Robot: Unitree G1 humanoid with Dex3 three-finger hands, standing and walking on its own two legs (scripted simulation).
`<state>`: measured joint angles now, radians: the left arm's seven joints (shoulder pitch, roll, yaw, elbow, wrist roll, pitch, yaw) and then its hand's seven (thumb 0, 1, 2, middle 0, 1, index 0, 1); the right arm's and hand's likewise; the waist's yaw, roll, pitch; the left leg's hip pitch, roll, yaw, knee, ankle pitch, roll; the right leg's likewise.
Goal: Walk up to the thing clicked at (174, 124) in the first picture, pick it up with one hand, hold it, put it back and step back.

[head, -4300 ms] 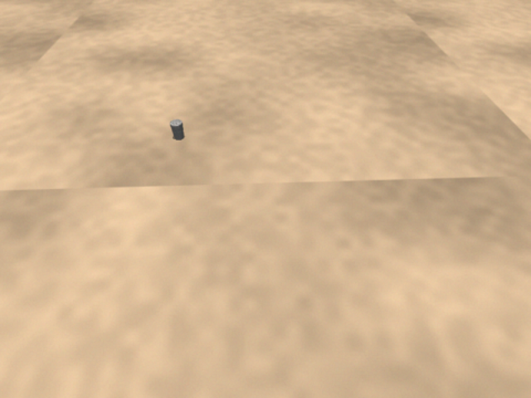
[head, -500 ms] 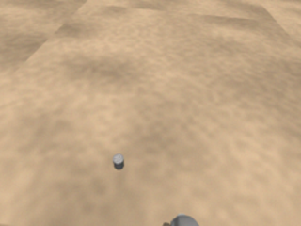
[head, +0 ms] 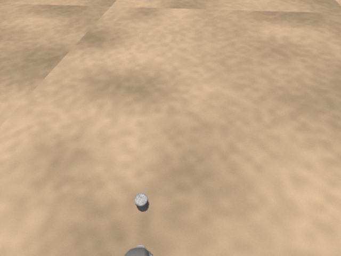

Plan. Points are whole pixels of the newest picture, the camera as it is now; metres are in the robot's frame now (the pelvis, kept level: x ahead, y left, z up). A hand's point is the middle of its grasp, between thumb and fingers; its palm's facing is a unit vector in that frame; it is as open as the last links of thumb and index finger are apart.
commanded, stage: walk up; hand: left
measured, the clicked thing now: (142, 203) +0.53 +0.20 -0.72
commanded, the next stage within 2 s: none
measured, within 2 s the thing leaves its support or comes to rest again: neither
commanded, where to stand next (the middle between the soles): +0.15 +0.01 m, yaw -1 degrees
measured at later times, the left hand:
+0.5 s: hand out of the picture +0.11 +0.30 -0.16, palm faces -0.06 -0.92 -0.39, open 7.4 cm
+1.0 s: hand (83, 235) +0.22 +0.26 -0.15, palm faces -0.05 -0.95 -0.30, open 7.4 cm
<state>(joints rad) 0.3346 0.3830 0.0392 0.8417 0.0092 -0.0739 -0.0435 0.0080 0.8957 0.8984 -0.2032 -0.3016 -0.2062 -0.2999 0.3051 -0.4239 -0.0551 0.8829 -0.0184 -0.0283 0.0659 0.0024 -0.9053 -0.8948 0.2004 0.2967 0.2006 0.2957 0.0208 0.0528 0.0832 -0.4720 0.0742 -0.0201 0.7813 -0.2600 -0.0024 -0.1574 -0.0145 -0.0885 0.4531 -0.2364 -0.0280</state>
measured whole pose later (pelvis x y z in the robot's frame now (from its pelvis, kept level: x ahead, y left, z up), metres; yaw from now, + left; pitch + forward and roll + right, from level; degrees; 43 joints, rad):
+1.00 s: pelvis +0.10 +0.02 +0.00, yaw -1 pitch -2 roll +0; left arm 0.08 0.35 0.00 1.08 -0.01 -0.01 -0.02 0.01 0.90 0.90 -0.20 -0.30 -0.20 -0.30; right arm 0.17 -0.36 0.01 1.13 -0.01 -0.03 0.01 0.00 -0.90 -0.89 0.20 0.30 0.20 0.30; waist -0.02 -0.03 0.04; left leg -0.19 0.01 0.04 0.41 -0.19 0.00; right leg -0.18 -0.03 -0.02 0.41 -0.20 0.02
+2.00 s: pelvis +0.12 +0.02 +0.01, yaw -1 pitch -2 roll +0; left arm 0.08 0.34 0.02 1.16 0.01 0.00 -0.01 0.01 0.90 0.90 -0.20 -0.30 -0.20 -0.30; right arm 0.09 -0.34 0.00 1.16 -0.01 -0.01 0.01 0.00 -0.90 -0.89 0.20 0.30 0.20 0.30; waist -0.01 0.00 0.04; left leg -0.11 0.01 0.02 0.32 -0.16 0.00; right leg -0.08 -0.03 -0.04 0.30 -0.17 0.02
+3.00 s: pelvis +0.12 +0.01 +0.01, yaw +0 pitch -3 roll +0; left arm 0.12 0.35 0.00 1.13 0.01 -0.01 -0.01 0.01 0.90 0.90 -0.20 -0.30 -0.20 -0.30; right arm 0.11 -0.35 0.00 1.15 -0.01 -0.01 0.01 0.00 -0.90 -0.89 0.20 0.30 0.20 0.30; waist -0.01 0.00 0.05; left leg -0.10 0.02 0.02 0.30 -0.15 -0.01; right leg -0.09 -0.03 -0.04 0.30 -0.17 0.01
